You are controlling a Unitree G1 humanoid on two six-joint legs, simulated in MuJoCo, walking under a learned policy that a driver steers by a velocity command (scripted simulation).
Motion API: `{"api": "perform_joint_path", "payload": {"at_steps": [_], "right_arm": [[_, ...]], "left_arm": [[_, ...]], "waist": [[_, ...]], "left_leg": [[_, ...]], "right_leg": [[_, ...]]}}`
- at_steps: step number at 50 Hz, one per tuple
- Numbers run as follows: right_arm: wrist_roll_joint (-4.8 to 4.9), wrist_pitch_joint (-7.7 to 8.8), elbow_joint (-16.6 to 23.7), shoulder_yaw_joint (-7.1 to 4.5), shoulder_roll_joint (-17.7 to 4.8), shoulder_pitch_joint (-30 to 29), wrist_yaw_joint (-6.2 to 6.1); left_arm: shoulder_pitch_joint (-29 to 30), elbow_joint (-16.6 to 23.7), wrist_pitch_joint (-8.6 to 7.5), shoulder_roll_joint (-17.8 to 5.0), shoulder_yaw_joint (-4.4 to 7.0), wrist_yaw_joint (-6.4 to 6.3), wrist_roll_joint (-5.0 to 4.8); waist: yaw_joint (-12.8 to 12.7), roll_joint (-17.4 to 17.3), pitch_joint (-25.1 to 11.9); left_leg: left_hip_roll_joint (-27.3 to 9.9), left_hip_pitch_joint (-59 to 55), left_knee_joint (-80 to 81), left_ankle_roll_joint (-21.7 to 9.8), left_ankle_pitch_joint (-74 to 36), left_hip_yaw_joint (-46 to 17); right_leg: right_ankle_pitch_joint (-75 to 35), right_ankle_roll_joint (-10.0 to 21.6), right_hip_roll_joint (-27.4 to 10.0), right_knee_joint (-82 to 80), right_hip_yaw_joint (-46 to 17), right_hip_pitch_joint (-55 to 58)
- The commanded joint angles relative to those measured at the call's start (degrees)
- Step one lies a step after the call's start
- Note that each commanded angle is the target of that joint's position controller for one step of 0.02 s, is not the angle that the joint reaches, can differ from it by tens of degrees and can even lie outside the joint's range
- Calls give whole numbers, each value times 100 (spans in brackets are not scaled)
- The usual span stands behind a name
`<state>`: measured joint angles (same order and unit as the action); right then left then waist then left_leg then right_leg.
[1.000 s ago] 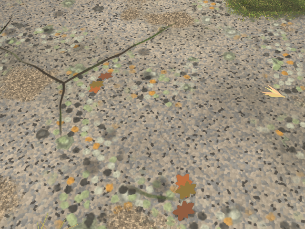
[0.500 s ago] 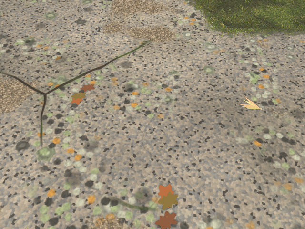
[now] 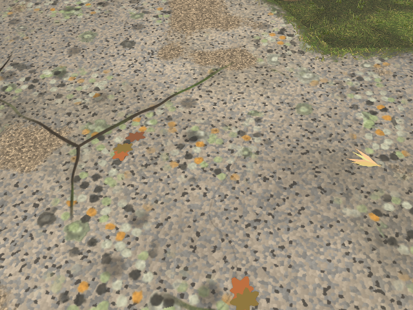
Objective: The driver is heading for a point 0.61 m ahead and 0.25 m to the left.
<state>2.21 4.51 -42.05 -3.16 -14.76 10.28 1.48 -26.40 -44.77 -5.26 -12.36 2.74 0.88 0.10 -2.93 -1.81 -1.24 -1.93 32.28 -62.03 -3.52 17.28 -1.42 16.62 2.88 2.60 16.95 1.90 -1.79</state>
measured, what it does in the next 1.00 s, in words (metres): walks ahead, turning left: left foot, then right foot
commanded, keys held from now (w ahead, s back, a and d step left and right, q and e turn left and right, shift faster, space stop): w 0.14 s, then w+q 0.74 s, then no key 0.12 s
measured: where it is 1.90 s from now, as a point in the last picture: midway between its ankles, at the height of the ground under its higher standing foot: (193, 265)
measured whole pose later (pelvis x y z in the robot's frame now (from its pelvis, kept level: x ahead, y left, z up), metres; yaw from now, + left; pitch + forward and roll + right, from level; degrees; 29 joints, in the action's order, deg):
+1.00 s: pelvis +0.53 +0.06 +0.00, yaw +25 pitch +1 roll -1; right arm 0.7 1.0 -38.0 -3.9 -18.5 12.3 -0.2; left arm -16.4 -42.2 -5.5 -14.7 3.4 0.1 0.6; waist -1.9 -3.1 1.6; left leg -1.5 35.3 -61.7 1.4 17.7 -4.4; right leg 11.1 1.0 1.0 20.3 3.4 -10.5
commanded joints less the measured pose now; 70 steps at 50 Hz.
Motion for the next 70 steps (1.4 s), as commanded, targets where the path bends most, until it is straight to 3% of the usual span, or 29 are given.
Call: {"api": "perform_joint_path", "payload": {"at_steps": [1,3,9,13,14,15,17,19,22,26,33,36,38,39,40,41,42,43,46,49,52,56,59,60,61,62,63,66,70], "right_arm": [[-82,81,575,78,-38,-897,126],[-104,112,729,156,60,-1366,146],[-38,147,836,45,-436,-1624,176],[-35,-11,228,-299,-1005,509,64],[-93,-69,102,-403,-1413,1355,-15],[-79,-27,109,-347,-1435,1278,45],[-135,-35,239,-236,-894,660,-8],[-225,20,342,-167,-756,133,-16],[-191,49,423,-157,-710,20,-48],[-180,70,332,-220,-969,370,-136],[-13,-139,154,-259,-1081,1093,-239],[-57,-226,184,-263,-1059,1074,-259],[-97,-247,264,-174,-766,968,-245],[-193,-209,402,-36,-372,967,-218],[-43,-140,570,48,-197,1686,-215],[33,-133,449,-70,-822,1582,-237],[-14,-171,519,-156,-1107,958,-232],[-84,-198,585,-163,-1033,672,-228],[-93,-257,721,-159,-702,477,-160],[-179,-309,778,-66,-387,401,-172],[-223,-275,774,32,-249,101,-79],[-214,-219,910,-33,-469,-425,35],[-294,-195,754,-174,-726,41,-16],[-336,-198,734,-272,-1090,345,-92],[-511,-260,825,-253,-1333,553,-174],[-403,-310,752,-83,-792,581,-161],[-308,-334,725,-25,-591,406,-99],[-287,-339,695,-39,-681,-489,-65],[-366,-379,578,-55,-601,-734,-138]], "left_arm": [[213,356,69,-581,91,-57,-55],[72,282,67,-822,142,-127,-55],[-81,-19,53,-1150,237,-148,-134],[105,74,228,-1211,268,-240,21],[10,305,212,-911,173,-271,143],[-484,342,79,-361,-25,-197,58],[560,606,-201,-1069,107,-84,-263],[927,733,-271,-1058,138,-159,-63],[757,777,-107,-936,131,-184,49],[1565,1067,-24,-803,71,-247,131],[2869,1380,-165,-761,24,-83,-43],[2724,1378,-244,-971,136,-11,-82],[1804,1192,-297,-1199,281,-67,-38],[882,1128,-299,-1541,376,-130,57],[414,867,-211,-1923,477,-104,101],[483,934,-174,-1360,385,-81,-2],[669,975,-135,-1026,294,-112,-14],[940,990,-98,-938,244,-118,23],[1317,853,-101,-749,165,-102,82],[1390,628,-132,-966,224,-74,46],[1508,486,-28,-1174,273,-119,-43],[1257,229,60,-1361,297,-138,-161],[1244,114,95,-1285,266,-146,-219],[1010,95,66,-1094,189,-138,-101],[476,146,27,-683,4,-84,123],[238,4,116,-669,-68,-40,65],[533,3,231,-1071,49,-36,-76],[997,32,533,-1062,96,-224,-3],[782,-171,630,-756,28,-317,24]], "waist": [[-27,577,645],[-162,580,760],[24,781,739],[1088,804,-746],[1162,-338,-1400],[697,-1489,-2164],[806,-415,-833],[355,307,-214],[65,-5,-17],[296,5,297],[842,-163,161],[659,-442,27],[155,-486,-443],[-213,187,-1281],[102,2044,-1815],[-47,1470,-1403],[-216,892,-695],[-127,529,-311],[203,770,306],[355,760,211],[283,769,-94],[157,793,-204],[474,590,-447],[537,144,-752],[368,-966,-1463],[411,-1185,-2203],[472,-705,-1750],[172,-397,-649],[81,-612,-592]], "left_leg": [[-350,1400,690,307,-787,215],[-190,821,1792,357,-1498,397],[77,210,3201,-57,-1903,402],[522,-2908,3012,-579,-1528,487],[-622,-4704,3007,-1027,-1144,-1419],[-1792,-5661,4273,-2000,315,-4592],[-1402,-4282,4793,-1503,1030,-3633],[-972,-2724,4995,-1296,-208,-2638],[-645,-1799,5281,-1412,-588,-2156],[-387,-1250,5316,-1286,-1056,-1614],[-378,-1944,4553,-985,-670,-1957],[-476,-2392,3973,-860,-862,-2443],[-123,-2110,3004,-568,-1196,-2258],[221,-1353,1345,-314,-409,-1676],[911,741,-281,45,1730,-874],[373,1489,-1087,150,1492,-927],[203,1644,-1341,223,891,-844],[41,1480,-1282,286,453,-708],[-148,891,-718,402,91,-567],[-34,600,246,576,6,-339],[-33,-163,1638,541,-1076,-63],[88,-738,2679,306,-1553,-36],[314,-1871,3674,-48,-2099,124],[-175,-2750,3652,-269,-4091,-292],[-1646,-4471,3163,-1179,-6437,-1864],[-2166,-4428,3411,-1791,-5821,-2537],[-1784,-3846,3678,-1615,-4633,-2300],[-1199,-2226,4214,-1018,-2655,-1568],[-860,-1353,4459,-950,-1675,-1049]], "right_leg": [[-1992,862,-1381,-884,-980,184],[-1880,815,-1210,-1091,-718,-268],[-2836,625,-1640,-901,-438,605],[-5241,72,-1277,2136,213,16],[-2692,-184,-757,4229,331,-1755],[1414,-473,236,6156,-439,-3359],[676,-239,-393,6512,-938,-4105],[0,-200,-842,5612,-861,-3618],[-194,-370,-976,5072,-773,-3289],[-1252,-637,-911,3603,-634,-3425],[-1961,-733,-359,1474,-681,-2884],[-1219,-548,-219,1011,-734,-2383],[-1165,-139,-450,624,-735,-877],[-969,311,-1560,763,-1724,670],[121,1295,-2758,381,-4289,2319],[1260,1246,-2798,142,-4670,2083],[1048,972,-2495,84,-3707,1479],[302,807,-2201,-20,-2948,834],[-1806,701,-1641,-353,-1612,-400],[-4028,870,-1595,-308,-855,-642],[-4276,788,-1411,-269,-261,-750],[-3839,629,-1530,45,-295,-454],[-3596,321,-1274,1033,-238,-481],[-2769,17,-918,1840,12,-919],[429,-413,-412,3418,149,-2413],[2437,-593,-435,4211,-515,-2516],[2372,-663,-589,4467,-668,-2631],[1632,-792,-780,3832,-548,-2454],[682,-782,-604,2823,-312,-1402]]}}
